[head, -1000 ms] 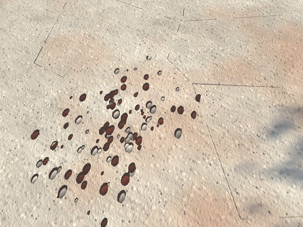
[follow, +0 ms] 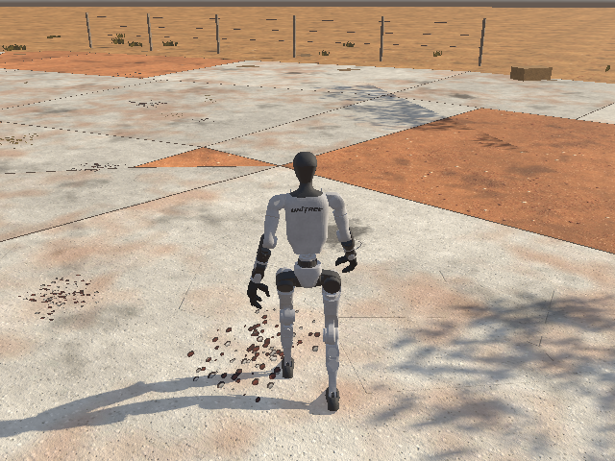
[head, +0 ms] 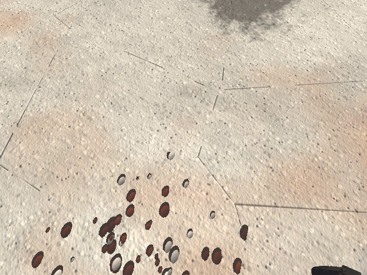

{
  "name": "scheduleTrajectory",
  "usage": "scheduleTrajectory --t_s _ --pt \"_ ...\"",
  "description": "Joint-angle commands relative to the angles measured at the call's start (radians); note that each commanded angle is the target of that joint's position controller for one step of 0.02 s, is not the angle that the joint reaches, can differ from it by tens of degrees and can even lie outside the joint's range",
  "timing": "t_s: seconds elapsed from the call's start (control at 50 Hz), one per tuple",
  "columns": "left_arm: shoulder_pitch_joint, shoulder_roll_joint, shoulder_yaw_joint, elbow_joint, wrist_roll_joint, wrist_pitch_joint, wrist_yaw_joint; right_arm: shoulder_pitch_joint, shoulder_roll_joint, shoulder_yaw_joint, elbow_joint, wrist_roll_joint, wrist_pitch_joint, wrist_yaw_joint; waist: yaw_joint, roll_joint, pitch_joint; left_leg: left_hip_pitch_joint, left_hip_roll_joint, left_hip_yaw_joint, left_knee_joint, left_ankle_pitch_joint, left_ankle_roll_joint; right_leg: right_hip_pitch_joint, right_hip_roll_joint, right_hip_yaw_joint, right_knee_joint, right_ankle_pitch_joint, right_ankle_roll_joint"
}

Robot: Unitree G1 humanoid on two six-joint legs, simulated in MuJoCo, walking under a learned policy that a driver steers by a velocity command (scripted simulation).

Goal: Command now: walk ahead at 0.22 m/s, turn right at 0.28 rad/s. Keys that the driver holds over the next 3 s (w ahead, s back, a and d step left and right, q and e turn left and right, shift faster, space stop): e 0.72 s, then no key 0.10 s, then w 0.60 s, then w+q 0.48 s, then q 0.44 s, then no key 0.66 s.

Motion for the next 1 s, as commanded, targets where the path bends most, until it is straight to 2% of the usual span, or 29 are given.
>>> scheduleTrajectory --t_s 0.02,0.04,0.06,0.08,0.1,0.12,0.16,0.26,0.32,0.38,0.42,0.44,0.46,0.48,0.5,0.52,0.54,0.56,0.6,0.7,0.76,0.82,0.88,0.9,0.92,0.94,0.96,0.98,1.0 --pt "0.129 0.052 -0.006 -0.065 -0.006 -0.019 0.003 0.339 -0.235 -0.057 0.008 -0.003 0.02 -0.02 -0.143 0.232 -0.537 0.88 0.444 -0.487 0.037 0.782 0.297 -0.511 0.056 0.117 0.743 -0.314 0.032" --pt "0.07 0.143 0.025 -0.079 -0.033 -0.012 0.005 0.275 -0.199 -0.047 -0.01 0.009 0.033 -0.02 -0.137 0.151 -0.446 0.746 0.396 -0.386 -0.013 0.591 0.262 -0.558 0.002 0.142 0.802 -0.275 0.03" --pt "-0.002 0.146 0.03 -0.102 -0.039 0.002 0.014 0.194 -0.165 -0.037 -0.026 0.012 0.041 -0.027 -0.113 0.105 -0.316 0.609 0.348 -0.297 -0.059 0.413 0.221 -0.606 -0.042 0.097 0.782 -0.21 0.033" --pt "-0.026 0.128 0.034 -0.103 -0.029 0.024 0.023 0.135 -0.133 -0.028 -0.025 0.011 0.044 -0.031 -0.088 0.073 -0.211 0.45 0.306 -0.222 -0.116 0.277 0.201 -0.59 -0.075 0.079 0.738 -0.151 0.044" --pt "-0.009 0.114 0.04 -0.104 -0.02 0.051 0.033 0.093 -0.116 -0.023 -0.026 0.003 0.045 -0.032 -0.054 0.097 -0.167 0.319 0.28 -0.168 -0.167 0.145 0.185 -0.519 -0.104 0.076 0.7 -0.099 0.048" --pt "0.006 0.093 0.04 -0.11 -0.015 0.072 0.037 0.066 -0.123 -0.027 -0.024 -0.009 0.047 -0.031 -0.037 0.118 -0.137 0.215 0.263 -0.129 -0.214 0.058 0.187 -0.454 -0.099 0.052 0.69 -0.054 0.05" --pt "0.002 0.074 0.044 -0.135 -0.013 0.09 0.04 0.042 -0.135 -0.033 -0.021 -0.017 0.047 -0.038 -0.024 0.122 -0.107 0.147 0.263 -0.071 -0.266 -0.014 0.207 -0.43 -0.102 0.032 0.634 -0.006 0.047" --pt "-0.104 0.086 0.049 -0.207 -0.006 0.095 0.023 0.032 -0.178 -0.048 -0.012 -0.001 0.065 -0.07 -0.042 0.096 -0.128 0.21 0.292 0.008 -0.29 -0.065 0.209 -0.415 -0.126 0.014 0.425 0.128 0.033" --pt "-0.153 0.098 0.052 -0.237 -0.007 0.1 0.006 0.04 -0.2 -0.056 -0.009 0.009 0.086 -0.074 -0.055 0.09 -0.12 0.253 0.307 0.039 -0.278 -0.09 0.193 -0.381 -0.111 -0.02 0.328 0.125 0.021" --pt "-0.168 0.105 0.057 -0.261 -0.007 0.105 -0.012 0.052 -0.219 -0.063 -0.005 0.025 0.105 -0.068 -0.051 0.092 -0.112 0.315 0.325 0.051 -0.221 -0.088 0.163 -0.338 -0.095 -0.047 0.202 0.102 -0.007" --pt "-0.121 0.111 0.065 -0.25 -0.002 0.105 -0.019 0.057 -0.209 -0.064 0.003 0.042 0.118 -0.065 -0.02 0.074 -0.118 0.305 0.29 0.091 -0.119 -0.12 0.099 -0.229 -0.055 -0.079 0.023 0.207 -0.05" --pt "-0.086 0.151 0.079 -0.244 0.006 0.103 -0.013 0.11 -0.174 -0.059 0.024 0.042 0.124 -0.06 -0.017 -0.004 -0.104 0.249 0.232 0.14 0.011 -0.191 0.029 -0.154 -0.065 -0.009 -0.095 0.326 -0.092" --pt "-0.062 0.266 0.105 -0.258 0.008 0.1 0.007 0.117 -0.115 -0.046 0.003 0.005 0.124 -0.049 -0.053 -0.283 -0.096 0.011 0.103 0.24 0.316 -0.468 -0.073 -0.024 -0.293 0.306 -0.149 0.7 -0.184" --pt "-0.08 0.317 0.106 -0.284 0.033 0.082 0.005 0.02 -0.122 -0.049 -0.052 -0.004 0.118 -0.056 -0.033 -0.343 -0.09 -0.172 -0.024 0.104 0.532 -0.691 -0.113 -0.058 -0.41 0.518 -0.189 0.73 -0.356" --pt "-0.094 0.274 0.097 -0.288 0.04 0.057 -0.003 -0.022 -0.156 -0.06 -0.058 0.007 0.118 -0.057 -0.022 -0.212 -0.115 -0.193 -0.014 -0.007 0.644 -0.653 -0.098 -0.062 -0.368 0.454 -0.198 0.68 -0.351" --pt "-0.139 0.261 0.093 -0.293 0.029 0.039 -0.001 -0.003 -0.16 -0.064 -0.051 0.024 0.118 -0.059 -0.054 -0.178 -0.112 -0.211 -0.005 -0.037 0.661 -0.557 -0.081 -0.057 -0.319 0.375 -0.192 0.65 -0.295" --pt "-0.189 0.233 0.087 -0.306 0.011 0.033 0.003 0.027 -0.163 -0.069 -0.025 0.021 0.119 -0.068 -0.073 -0.131 -0.122 -0.209 0.008 -0.055 0.65 -0.49 -0.076 -0.054 -0.282 0.331 -0.179 0.609 -0.244" --pt "-0.222 0.208 0.078 -0.314 -0.004 0.035 0.008 0.034 -0.178 -0.075 -0.02 0.012 0.118 -0.074 -0.083 -0.13 -0.12 -0.196 0.011 -0.062 0.641 -0.444 -0.078 -0.07 -0.269 0.31 -0.176 0.615 -0.225" --pt "-0.212 0.188 0.067 -0.319 0.002 0.038 0.017 0.043 -0.165 -0.076 -0.019 0.014 0.112 -0.071 -0.09 -0.133 -0.15 -0.148 -0.01 -0.063 0.647 -0.385 -0.084 -0.08 -0.246 0.295 -0.172 0.655 -0.229" --pt "-0.186 0.215 0.075 -0.322 -0.005 0.049 0.031 0.008 -0.13 -0.062 -0.031 0.023 0.104 -0.065 -0.061 -0.149 -0.138 -0.108 -0.033 -0.081 0.395 -0.341 -0.108 -0.051 -0.223 0.334 -0.165 0.537 -0.23" --pt "-0.211 0.219 0.074 -0.332 0.003 0.058 0.028 0.031 -0.139 -0.059 -0.022 0.027 0.101 -0.054 -0.055 -0.17 -0.136 -0.005 -0.037 -0.071 0.298 -0.342 -0.114 -0.111 -0.218 0.351 -0.163 0.483 -0.235" --pt "-0.224 0.205 0.064 -0.331 0.009 0.065 0.02 0.054 -0.15 -0.058 -0.017 0.031 0.095 -0.042 -0.048 -0.181 -0.135 0.087 -0.038 -0.054 0.222 -0.365 -0.102 -0.141 -0.216 0.374 -0.134 0.53 -0.231" --pt "-0.239 0.172 0.042 -0.323 -0.003 0.071 0.021 0.116 -0.132 -0.051 0.0 0.033 0.078 -0.02 -0.089 -0.159 -0.135 0.268 -0.051 -0.004 -0.023 -0.237 -0.054 -0.227 -0.16 0.385 -0.128 0.13 -0.181" --pt "-0.216 0.14 0.03 -0.313 0.004 0.068 0.022 0.149 -0.137 -0.051 0.013 0.025 0.073 -0.016 -0.098 -0.123 -0.129 0.362 -0.025 -0.025 -0.076 -0.236 -0.032 -0.294 -0.111 0.367 -0.1 -0.015 -0.143" --pt "-0.203 0.081 0.011 -0.311 0.013 0.062 0.021 0.236 -0.184 -0.057 0.031 0.006 0.066 -0.018 -0.111 0.02 -0.141 0.469 0.149 -0.219 -0.15 -0.349 0.029 -0.411 -0.022 0.271 0.106 -0.134 -0.085" --pt "-0.216 0.087 0.017 -0.354 -0.002 0.046 0.019 0.305 -0.297 -0.079 0.056 0.0 0.065 -0.018 -0.102 0.205 -0.086 0.491 0.315 -0.524 -0.258 -0.537 0.183 -0.629 0.121 0.105 0.305 -0.209 -0.042" --pt "-0.282 0.159 0.035 -0.369 -0.018 0.025 0.02 0.29 -0.29 -0.082 0.048 -0.01 0.048 -0.016 -0.135 0.196 0.003 0.41 0.378 -0.682 -0.334 -0.735 0.272 -0.72 0.057 0.18 0.458 -0.17 -0.035" --pt "-0.274 0.204 0.051 -0.357 -0.028 0.017 0.018 0.232 -0.238 -0.069 0.03 0.003 0.036 -0.025 -0.106 0.156 0.051 0.395 0.341 -0.607 -0.337 -0.754 0.238 -0.749 0.018 0.197 0.515 -0.076 -0.038" --pt "-0.247 0.197 0.054 -0.334 -0.016 0.014 0.013 0.198 -0.206 -0.059 0.022 0.02 0.031 -0.032 -0.085 0.153 0.05 0.413 0.287 -0.518 -0.34 -0.704 0.191 -0.756 -0.007 0.169 0.526 -0.001 -0.027"
Next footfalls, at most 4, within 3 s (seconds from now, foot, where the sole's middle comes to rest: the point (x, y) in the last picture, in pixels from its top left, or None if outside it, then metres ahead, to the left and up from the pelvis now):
0.44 right None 0.10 -0.13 -0.76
0.92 left None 0.19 0.08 -0.76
1.32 right None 0.22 -0.26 -0.76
1.84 left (255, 231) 0.63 -0.20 -0.76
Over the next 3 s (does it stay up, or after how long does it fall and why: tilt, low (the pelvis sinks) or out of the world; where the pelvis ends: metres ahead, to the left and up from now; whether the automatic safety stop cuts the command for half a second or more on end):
stays up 0.71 -0.27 0.01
